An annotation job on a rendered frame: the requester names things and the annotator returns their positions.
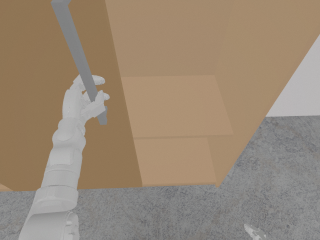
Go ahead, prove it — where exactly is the robot left hand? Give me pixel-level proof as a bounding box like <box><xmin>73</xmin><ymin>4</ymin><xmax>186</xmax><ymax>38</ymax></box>
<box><xmin>62</xmin><ymin>74</ymin><xmax>110</xmax><ymax>126</ymax></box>

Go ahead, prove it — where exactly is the handle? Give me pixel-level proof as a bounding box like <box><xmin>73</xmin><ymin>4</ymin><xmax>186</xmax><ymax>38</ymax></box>
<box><xmin>50</xmin><ymin>0</ymin><xmax>108</xmax><ymax>125</ymax></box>

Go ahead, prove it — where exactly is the robot left forearm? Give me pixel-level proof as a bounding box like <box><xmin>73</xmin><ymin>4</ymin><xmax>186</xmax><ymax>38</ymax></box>
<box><xmin>18</xmin><ymin>117</ymin><xmax>86</xmax><ymax>240</ymax></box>

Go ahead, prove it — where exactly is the robot right hand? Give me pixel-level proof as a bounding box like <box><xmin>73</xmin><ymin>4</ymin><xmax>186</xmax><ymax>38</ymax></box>
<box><xmin>244</xmin><ymin>223</ymin><xmax>267</xmax><ymax>240</ymax></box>

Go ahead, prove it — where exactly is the robot left upper arm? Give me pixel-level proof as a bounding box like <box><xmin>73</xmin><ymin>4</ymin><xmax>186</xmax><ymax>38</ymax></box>
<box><xmin>21</xmin><ymin>211</ymin><xmax>80</xmax><ymax>240</ymax></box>

